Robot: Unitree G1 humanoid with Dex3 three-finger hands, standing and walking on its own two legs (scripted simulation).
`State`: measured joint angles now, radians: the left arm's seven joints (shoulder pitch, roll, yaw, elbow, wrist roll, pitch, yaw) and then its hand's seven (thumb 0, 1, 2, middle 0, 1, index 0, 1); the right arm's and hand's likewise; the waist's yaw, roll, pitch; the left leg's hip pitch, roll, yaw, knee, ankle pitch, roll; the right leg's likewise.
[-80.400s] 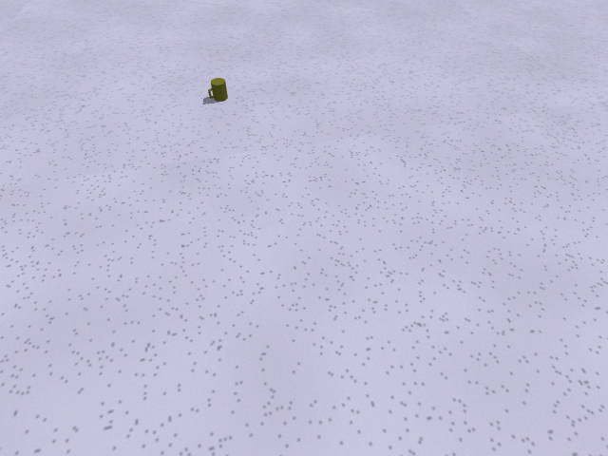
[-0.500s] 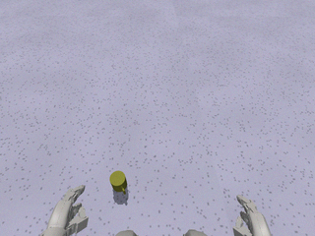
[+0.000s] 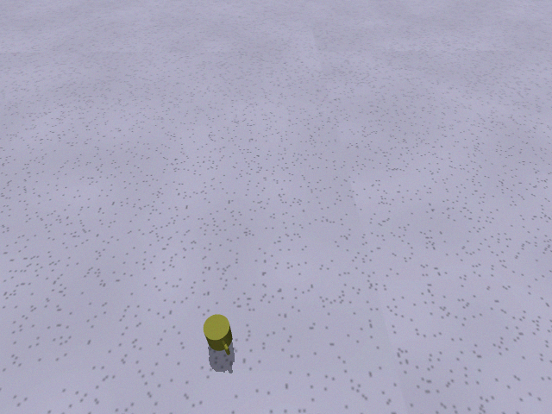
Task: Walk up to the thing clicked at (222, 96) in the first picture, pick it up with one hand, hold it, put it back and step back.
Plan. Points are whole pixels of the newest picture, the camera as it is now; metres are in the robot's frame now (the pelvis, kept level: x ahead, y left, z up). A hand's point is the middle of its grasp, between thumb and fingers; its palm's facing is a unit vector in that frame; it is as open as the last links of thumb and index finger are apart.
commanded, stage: stand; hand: left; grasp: from above
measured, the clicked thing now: (220, 336) +0.47 +0.21 -0.72
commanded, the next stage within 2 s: step back in 1.96 s
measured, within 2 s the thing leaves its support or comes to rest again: neither
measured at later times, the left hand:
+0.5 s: hand out of the picture +0.05 +0.23 -0.15, palm faces +0.02 -0.94 -0.33, open 7.4 cm
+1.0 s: hand out of the picture +0.06 +0.22 -0.15, palm faces +0.00 -0.94 -0.34, open 7.4 cm
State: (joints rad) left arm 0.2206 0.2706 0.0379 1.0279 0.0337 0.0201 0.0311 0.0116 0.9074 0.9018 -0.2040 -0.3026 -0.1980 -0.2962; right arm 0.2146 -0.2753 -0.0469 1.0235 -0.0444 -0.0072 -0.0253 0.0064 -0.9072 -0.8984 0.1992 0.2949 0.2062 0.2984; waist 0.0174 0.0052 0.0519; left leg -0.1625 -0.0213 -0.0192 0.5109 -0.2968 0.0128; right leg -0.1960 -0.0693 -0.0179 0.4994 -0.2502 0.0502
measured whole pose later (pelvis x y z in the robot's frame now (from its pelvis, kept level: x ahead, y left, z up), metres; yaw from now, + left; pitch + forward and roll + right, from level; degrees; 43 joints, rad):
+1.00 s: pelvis +0.00 -0.02 +0.01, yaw -1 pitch -3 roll +0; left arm 0.12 0.30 0.02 1.15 0.02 -0.01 0.01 0.01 0.91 0.90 -0.20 -0.30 -0.20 -0.30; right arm 0.15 -0.32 -0.02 1.13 -0.03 -0.01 -0.01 0.00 -0.91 -0.90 0.20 0.29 0.21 0.30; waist 0.00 0.02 0.06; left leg -0.08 0.02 -0.02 0.34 -0.20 -0.02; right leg -0.13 -0.03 -0.03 0.35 -0.17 0.02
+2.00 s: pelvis +0.01 -0.03 +0.01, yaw -1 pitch -2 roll +0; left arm 0.10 0.33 0.02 1.12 0.00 -0.01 0.00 0.01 0.91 0.90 -0.20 -0.30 -0.20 -0.30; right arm 0.11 -0.34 -0.02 1.12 -0.02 0.00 0.00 0.00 -0.91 -0.90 0.20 0.29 0.21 0.30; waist 0.00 0.02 0.06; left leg -0.09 0.03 -0.01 0.34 -0.22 -0.03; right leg -0.15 -0.02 -0.02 0.37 -0.18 0.01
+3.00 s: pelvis -0.22 +0.02 -0.01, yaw -4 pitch -2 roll +1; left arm 0.12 0.37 0.06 0.76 0.03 0.05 0.01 0.01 0.90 0.90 -0.21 -0.30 -0.20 -0.30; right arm 0.19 -0.41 -0.05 0.89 -0.01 0.03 -0.02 0.00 -0.91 -0.90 0.20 0.29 0.21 0.30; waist 0.00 -0.01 0.16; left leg -0.26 -0.05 -0.05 0.74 -0.45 -0.01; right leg -0.35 -0.02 0.01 0.63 -0.24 -0.01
